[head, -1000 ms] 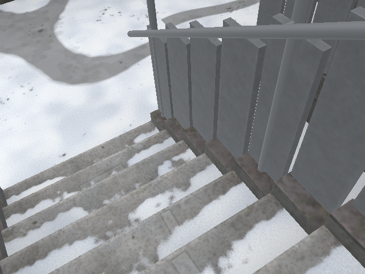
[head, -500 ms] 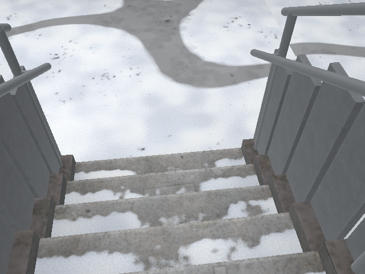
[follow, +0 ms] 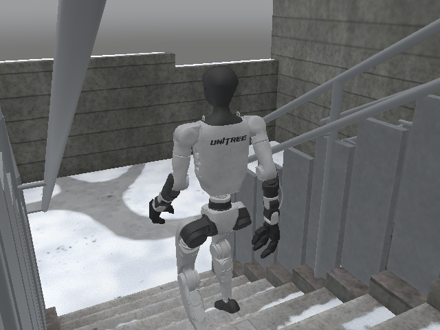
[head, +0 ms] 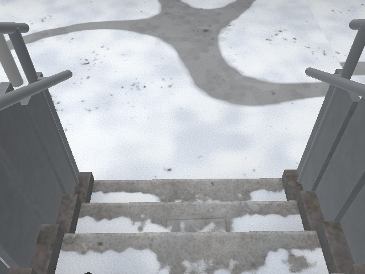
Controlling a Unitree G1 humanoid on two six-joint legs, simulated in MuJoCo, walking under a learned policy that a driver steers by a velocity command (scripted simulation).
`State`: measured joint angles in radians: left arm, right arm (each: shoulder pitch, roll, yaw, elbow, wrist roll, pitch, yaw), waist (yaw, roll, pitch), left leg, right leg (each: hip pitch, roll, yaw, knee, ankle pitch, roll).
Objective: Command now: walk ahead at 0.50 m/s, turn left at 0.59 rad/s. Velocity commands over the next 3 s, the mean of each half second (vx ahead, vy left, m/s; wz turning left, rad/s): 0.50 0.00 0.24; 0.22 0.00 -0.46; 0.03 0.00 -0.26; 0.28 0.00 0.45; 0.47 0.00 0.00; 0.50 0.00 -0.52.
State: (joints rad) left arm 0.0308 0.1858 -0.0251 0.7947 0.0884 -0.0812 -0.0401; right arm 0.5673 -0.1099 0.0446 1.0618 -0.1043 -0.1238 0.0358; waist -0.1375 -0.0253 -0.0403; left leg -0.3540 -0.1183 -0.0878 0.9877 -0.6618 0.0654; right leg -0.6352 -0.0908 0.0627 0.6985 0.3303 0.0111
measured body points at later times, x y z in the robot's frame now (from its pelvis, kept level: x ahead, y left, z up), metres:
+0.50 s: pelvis +0.24 -0.04 -0.15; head +0.24 -0.04 +0.30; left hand +0.02 +0.10 -0.27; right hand +0.45 -0.22 -0.25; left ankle +0.46 +0.15 -0.80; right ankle +0.13 -0.14 -0.83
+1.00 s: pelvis +0.43 +0.02 -0.26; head +0.44 +0.02 +0.19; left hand +0.57 +0.23 -0.39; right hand +0.41 -0.27 -0.39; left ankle +0.45 +0.10 -1.00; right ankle +0.49 -0.13 -0.91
